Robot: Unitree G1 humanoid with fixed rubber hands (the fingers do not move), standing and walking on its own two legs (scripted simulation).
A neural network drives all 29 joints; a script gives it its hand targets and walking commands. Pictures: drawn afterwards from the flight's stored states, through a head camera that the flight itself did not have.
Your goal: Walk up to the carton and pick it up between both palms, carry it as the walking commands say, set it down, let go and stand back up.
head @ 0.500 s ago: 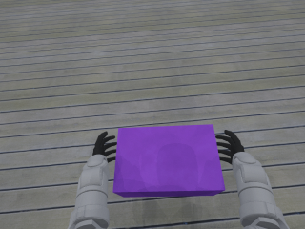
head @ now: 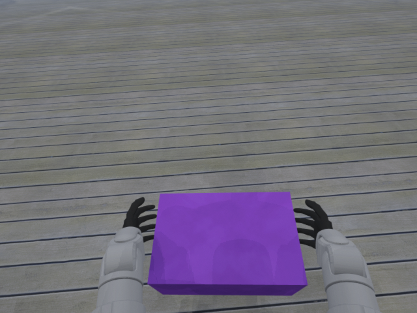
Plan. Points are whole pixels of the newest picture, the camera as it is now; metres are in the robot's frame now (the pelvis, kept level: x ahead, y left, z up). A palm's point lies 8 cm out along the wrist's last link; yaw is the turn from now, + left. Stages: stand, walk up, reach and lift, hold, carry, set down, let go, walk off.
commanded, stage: reach and lift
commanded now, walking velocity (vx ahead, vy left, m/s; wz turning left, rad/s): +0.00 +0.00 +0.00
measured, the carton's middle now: (225, 244) +0.31 +0.02 -0.06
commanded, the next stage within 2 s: hold in 1.16 s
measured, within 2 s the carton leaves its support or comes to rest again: neither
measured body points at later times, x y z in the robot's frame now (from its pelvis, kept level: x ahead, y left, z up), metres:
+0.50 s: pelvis +0.00 +0.01 +0.00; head -0.05 +0.01 +0.45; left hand +0.29 +0.20 +0.04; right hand +0.29 -0.19 +0.03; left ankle +0.01 +0.12 -0.74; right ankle +0.00 -0.10 -0.74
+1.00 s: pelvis +0.00 +0.01 +0.01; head -0.04 +0.01 +0.45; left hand +0.29 +0.19 +0.04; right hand +0.29 -0.18 +0.03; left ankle +0.01 +0.12 -0.74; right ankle +0.00 -0.10 -0.74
